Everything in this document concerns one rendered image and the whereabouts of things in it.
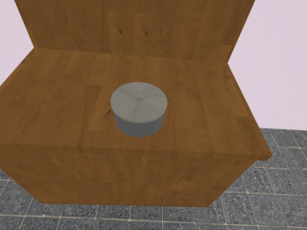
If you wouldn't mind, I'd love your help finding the knob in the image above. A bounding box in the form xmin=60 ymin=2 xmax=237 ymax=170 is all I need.
xmin=132 ymin=89 xmax=147 ymax=102

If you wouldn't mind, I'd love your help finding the table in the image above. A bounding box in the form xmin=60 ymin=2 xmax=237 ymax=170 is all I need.
xmin=0 ymin=0 xmax=272 ymax=208

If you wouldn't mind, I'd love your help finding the pot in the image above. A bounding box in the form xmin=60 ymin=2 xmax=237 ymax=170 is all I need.
xmin=114 ymin=112 xmax=165 ymax=138

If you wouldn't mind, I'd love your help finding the lid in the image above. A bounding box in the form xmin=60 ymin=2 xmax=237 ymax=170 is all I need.
xmin=110 ymin=81 xmax=168 ymax=124

